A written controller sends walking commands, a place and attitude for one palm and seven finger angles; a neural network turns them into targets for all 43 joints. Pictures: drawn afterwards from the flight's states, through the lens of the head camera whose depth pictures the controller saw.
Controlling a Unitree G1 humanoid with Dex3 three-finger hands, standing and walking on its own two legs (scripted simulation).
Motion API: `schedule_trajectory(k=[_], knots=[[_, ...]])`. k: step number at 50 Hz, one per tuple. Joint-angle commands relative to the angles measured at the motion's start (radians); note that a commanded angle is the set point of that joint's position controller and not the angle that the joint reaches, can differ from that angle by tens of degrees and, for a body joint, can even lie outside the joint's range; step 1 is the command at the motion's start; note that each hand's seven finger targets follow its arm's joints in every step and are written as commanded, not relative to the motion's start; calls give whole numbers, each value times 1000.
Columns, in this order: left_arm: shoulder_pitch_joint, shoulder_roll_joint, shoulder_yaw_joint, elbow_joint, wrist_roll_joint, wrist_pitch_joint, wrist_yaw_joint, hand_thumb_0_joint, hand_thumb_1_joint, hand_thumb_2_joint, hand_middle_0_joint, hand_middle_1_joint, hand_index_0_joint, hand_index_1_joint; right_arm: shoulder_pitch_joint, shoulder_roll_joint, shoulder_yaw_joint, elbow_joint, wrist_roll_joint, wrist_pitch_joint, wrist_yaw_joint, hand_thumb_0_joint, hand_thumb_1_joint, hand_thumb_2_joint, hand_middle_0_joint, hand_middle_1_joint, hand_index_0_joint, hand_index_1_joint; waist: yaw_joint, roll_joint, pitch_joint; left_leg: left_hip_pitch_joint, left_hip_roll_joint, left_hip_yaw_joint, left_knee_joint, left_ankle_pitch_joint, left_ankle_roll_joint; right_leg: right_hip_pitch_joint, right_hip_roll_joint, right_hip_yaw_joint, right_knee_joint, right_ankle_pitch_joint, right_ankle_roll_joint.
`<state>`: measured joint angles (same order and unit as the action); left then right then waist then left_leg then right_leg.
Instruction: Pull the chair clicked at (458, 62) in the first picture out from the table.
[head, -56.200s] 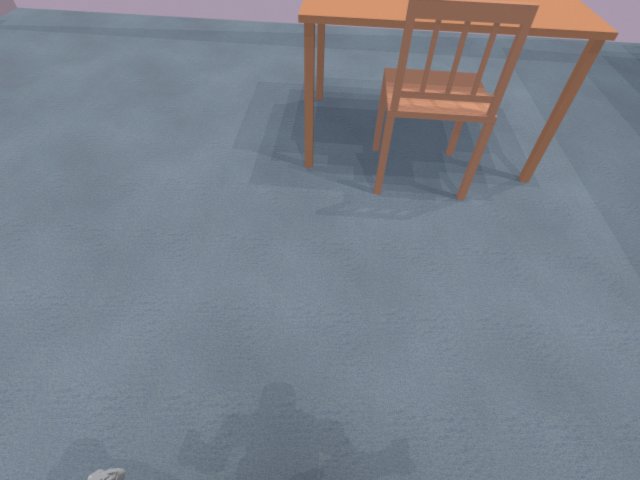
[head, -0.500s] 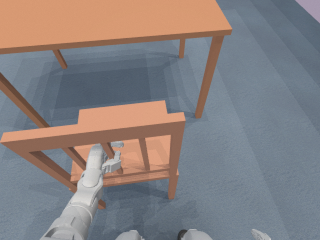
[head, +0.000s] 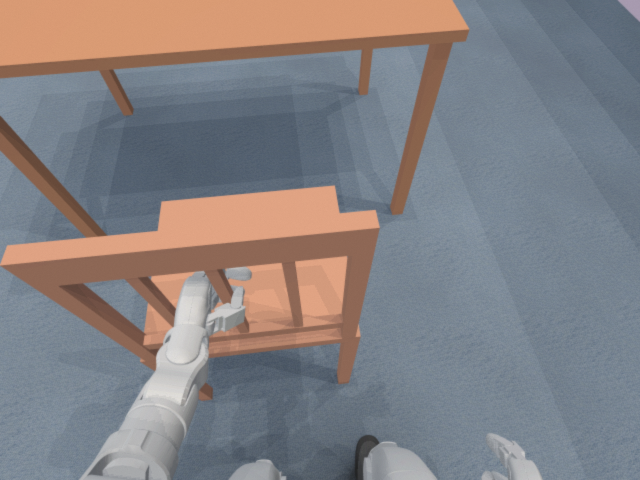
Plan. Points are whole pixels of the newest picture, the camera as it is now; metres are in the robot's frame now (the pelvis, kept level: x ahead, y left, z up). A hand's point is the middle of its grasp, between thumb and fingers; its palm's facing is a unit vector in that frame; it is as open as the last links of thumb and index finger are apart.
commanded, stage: step backward, pulling the chair out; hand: left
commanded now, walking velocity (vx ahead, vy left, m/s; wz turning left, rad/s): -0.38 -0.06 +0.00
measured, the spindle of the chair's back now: (230, 301) +0.37 +0.14 -0.10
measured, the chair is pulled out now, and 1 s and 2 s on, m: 0.41 0.55 0.58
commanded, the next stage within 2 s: stop walking, hand still on the chair in 0.86 s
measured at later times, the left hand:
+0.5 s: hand (237, 347) +0.28 +0.11 -0.05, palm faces -0.04 -0.98 -0.19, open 4.9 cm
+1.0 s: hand (229, 409) +0.21 +0.12 -0.05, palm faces -0.05 -0.98 -0.18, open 4.9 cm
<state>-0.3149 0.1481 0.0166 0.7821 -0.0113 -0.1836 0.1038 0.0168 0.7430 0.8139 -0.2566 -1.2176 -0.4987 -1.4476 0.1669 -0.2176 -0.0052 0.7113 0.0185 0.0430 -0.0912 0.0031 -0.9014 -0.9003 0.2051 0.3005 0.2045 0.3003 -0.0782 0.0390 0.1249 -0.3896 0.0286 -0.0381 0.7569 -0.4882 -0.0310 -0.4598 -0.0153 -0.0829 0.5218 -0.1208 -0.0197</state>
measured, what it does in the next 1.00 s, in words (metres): walks backwards: right foot, then left foot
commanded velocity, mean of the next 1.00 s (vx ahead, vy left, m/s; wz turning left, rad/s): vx -0.28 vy -0.04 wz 0.03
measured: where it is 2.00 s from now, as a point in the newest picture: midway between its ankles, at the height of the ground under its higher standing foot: outside the picture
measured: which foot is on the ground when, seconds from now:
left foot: down 0.00-0.30, up 0.32-0.48, down 0.50-1.00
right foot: down 0.00-0.06, up 0.08-0.18, down 0.20-0.56, up 0.58-0.66, down 0.68-1.00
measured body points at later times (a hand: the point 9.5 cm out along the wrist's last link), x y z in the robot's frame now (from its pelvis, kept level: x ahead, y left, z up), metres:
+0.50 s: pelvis -0.06 +0.00 +0.00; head +0.03 -0.01 +0.44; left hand +0.28 +0.17 -0.04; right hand +0.05 -0.28 -0.12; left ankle -0.07 +0.14 -0.73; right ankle +0.00 -0.13 -0.73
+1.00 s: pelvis -0.13 +0.00 +0.00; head -0.07 +0.00 +0.45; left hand +0.21 +0.17 -0.04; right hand -0.03 -0.27 -0.12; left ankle -0.11 +0.13 -0.73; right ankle -0.08 -0.12 -0.73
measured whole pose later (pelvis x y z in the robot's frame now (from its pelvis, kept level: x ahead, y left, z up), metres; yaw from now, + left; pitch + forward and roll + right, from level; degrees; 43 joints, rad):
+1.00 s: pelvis -0.13 +0.00 +0.00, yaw -1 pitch +1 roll -1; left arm -0.33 0.16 0.00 0.86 -0.03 -0.14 0.08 0.03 0.75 0.82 -0.22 -1.20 -0.50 -1.45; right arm 0.19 -0.25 -0.01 0.69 0.02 0.08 -0.11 0.00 -0.90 -0.90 0.20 0.30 0.20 0.30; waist -0.06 0.01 0.11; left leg -0.33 0.04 0.00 0.60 -0.28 -0.02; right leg -0.36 -0.01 -0.04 0.55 -0.20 0.01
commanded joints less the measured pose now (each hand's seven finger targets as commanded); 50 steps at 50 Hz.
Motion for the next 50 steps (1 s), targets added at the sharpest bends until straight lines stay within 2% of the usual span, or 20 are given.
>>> schedule_trajectory(k=[1,2,5,8,10,12,14,15,17,23,26,28,32,35,37,39,41,45,48,50], knots=[[-109,125,-3,-166,-5,-43,0,0,900,900,-500,-1450,-500,-1450,40,-155,-42,-100,3,-29,-28,0,-900,-900,200,300,200,300,29,-102,-411,118,85,-45,-360,265,38,317,-167,110,-56,192,-6],[-118,102,-29,-209,-7,-51,-6,0,900,900,-500,-1450,-500,-1450,21,-183,-56,-130,-3,-18,-30,0,-900,-900,200,300,200,300,39,43,-383,116,179,-146,-369,455,89,279,-71,71,12,125,39],[-191,126,-16,-318,2,-57,-9,0,900,900,-500,-1450,-500,-1450,-24,-142,-50,-151,-28,-4,-20,0,-900,-900,200,300,200,300,51,243,-331,15,298,-208,-401,638,159,264,-26,72,232,-200,25],[-182,89,-28,-263,13,-61,-12,0,900,900,-500,-1450,-500,-1450,41,-139,-64,-113,-27,-28,10,0,-900,-900,200,300,200,300,35,132,-357,322,281,-176,-196,1137,130,174,-32,91,39,-50,-1],[-206,113,-19,-227,28,-76,-13,0,900,900,-500,-1450,-500,-1450,59,-149,-68,-90,-30,-44,15,0,-900,-900,200,300,200,300,26,121,-362,366,246,-136,-145,1192,90,205,-37,83,-51,111,-11],[-224,140,2,-218,25,-86,-8,0,900,900,-500,-1450,-500,-1450,90,-147,-77,-89,-14,-36,18,0,-900,-900,200,300,200,300,8,80,-465,337,197,-54,-106,1080,47,354,-74,112,-72,459,-19],[-195,188,38,-200,8,-103,-4,0,900,900,-500,-1450,-500,-1450,54,-137,-81,-114,3,-35,-1,0,-900,-900,200,300,200,300,20,-82,-481,113,82,17,-23,411,-12,483,-229,218,-55,747,-76],[-142,210,52,-167,3,-96,-3,0,900,900,-500,-1450,-500,-1450,33,-141,-75,-116,4,-36,-10,0,-900,-900,200,300,200,300,42,-99,-474,36,37,9,34,98,-15,484,-301,268,-76,820,-108],[-121,207,58,-149,10,-69,2,0,900,900,-500,-1450,-500,-1450,-3,-135,-59,-116,1,-30,-16,0,-900,-900,200,300,200,300,60,-119,-457,-27,13,-49,112,-33,-10,443,-353,273,-91,698,-120],[-76,150,17,-218,-11,-26,-1,0,900,900,-500,-1450,-500,-1450,-2,-148,-45,-136,4,-2,-32,0,-900,-900,200,300,200,300,39,-163,-459,109,63,-17,-255,290,8,438,-235,150,-29,542,-43],[-73,98,-27,-274,-19,-20,-15,0,900,900,-500,-1450,-500,-1450,4,-162,-55,-186,2,23,-22,0,-900,-900,200,300,200,300,50,70,-419,171,220,-112,-351,654,98,320,-36,65,61,109,41],[-122,87,-37,-304,-7,-20,-23,0,900,900,-500,-1450,-500,-1450,-24,-136,-45,-188,-19,17,-8,0,-900,-900,200,300,200,300,54,239,-379,148,278,-162,-361,777,130,246,-24,60,175,-157,25],[-160,72,-47,-250,4,-21,-25,0,900,900,-500,-1450,-500,-1450,47,-141,-58,-140,-21,-11,22,0,-900,-900,200,300,200,300,42,168,-364,377,280,-158,-200,1106,127,147,-21,81,-6,-108,6],[-185,135,-8,-187,19,-33,-27,0,900,900,-500,-1450,-500,-1450,69,-157,-60,-111,-17,-17,19,0,-900,-900,200,300,200,300,31,122,-392,360,229,-93,-146,1044,77,259,-49,93,-108,247,2],[-197,161,15,-149,1,-35,-23,0,900,900,-500,-1450,-500,-1450,64,-149,-69,-126,5,-13,3,0,-900,-900,200,300,200,300,18,-61,-458,246,149,1,-126,727,14,392,-126,138,-63,516,-24],[-198,181,25,-104,-5,-44,-19,0,900,900,-500,-1450,-500,-1450,24,-132,-58,-131,11,-12,-11,0,-900,-900,200,300,200,300,34,-104,-437,127,72,25,-64,253,-5,379,-232,210,-80,529,-63],[-153,197,40,-43,-15,-27,-12,0,900,900,-500,-1450,-500,-1450,23,-137,-51,-125,13,-7,-18,0,-900,-900,200,300,200,300,51,-124,-395,81,50,-1,-49,92,1,324,-270,228,-103,396,-78],[-163,175,26,-36,-22,-18,-15,0,900,900,-500,-1450,-500,-1450,20,-153,-42,-115,12,-7,-30,0,-900,-900,200,300,200,300,50,-163,-357,112,77,-31,-183,261,18,322,-225,174,-62,341,-52],[-168,130,0,-93,-18,-32,-20,0,900,900,-500,-1450,-500,-1450,-8,-151,-34,-146,-3,2,-24,0,-900,-900,200,300,200,300,65,68,-344,110,188,-136,-336,562,86,304,-68,91,32,69,29],[-349,186,25,-295,-19,-42,-7,0,900,900,-500,-1450,-500,-1450,-24,-131,-24,-157,4,-6,-27,0,-900,-900,200,300,200,300,69,158,-344,98,227,-175,-366,542,123,324,-41,87,63,-101,31]])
